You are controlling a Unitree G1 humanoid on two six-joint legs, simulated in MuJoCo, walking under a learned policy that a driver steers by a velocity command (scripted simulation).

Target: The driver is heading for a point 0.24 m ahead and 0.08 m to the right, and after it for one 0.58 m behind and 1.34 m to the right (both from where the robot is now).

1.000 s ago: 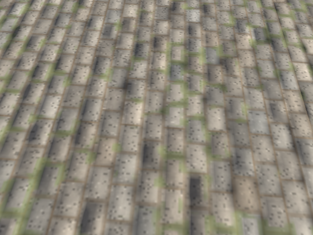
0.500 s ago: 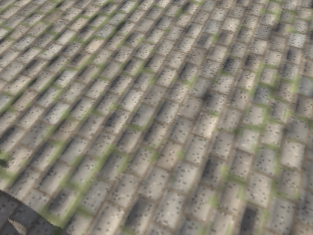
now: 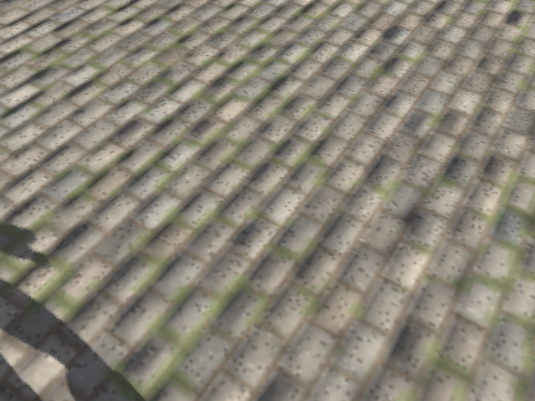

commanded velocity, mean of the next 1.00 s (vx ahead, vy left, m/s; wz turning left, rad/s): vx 0.07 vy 0.00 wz -0.46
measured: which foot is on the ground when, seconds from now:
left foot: down 0.00-0.06, up 0.08-0.42, down 0.44-0.88, up 0.90-1.00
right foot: up 0.00-0.04, down 0.06-0.44, up 0.46-0.86, down 0.88-1.00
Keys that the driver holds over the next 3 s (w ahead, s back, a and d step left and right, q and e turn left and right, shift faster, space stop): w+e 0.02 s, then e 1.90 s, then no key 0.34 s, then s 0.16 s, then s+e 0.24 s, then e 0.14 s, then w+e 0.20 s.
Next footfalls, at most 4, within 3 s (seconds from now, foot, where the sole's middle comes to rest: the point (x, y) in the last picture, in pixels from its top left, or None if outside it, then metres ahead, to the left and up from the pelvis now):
0.06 right None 0.03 -0.12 -0.78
0.44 left None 0.22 0.08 -0.78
0.88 right None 0.11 -0.15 -0.78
1.40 left None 0.25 0.02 -0.78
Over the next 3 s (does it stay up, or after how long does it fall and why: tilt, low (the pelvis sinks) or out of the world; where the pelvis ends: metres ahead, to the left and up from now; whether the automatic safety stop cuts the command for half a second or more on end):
stays up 0.10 0.02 -0.01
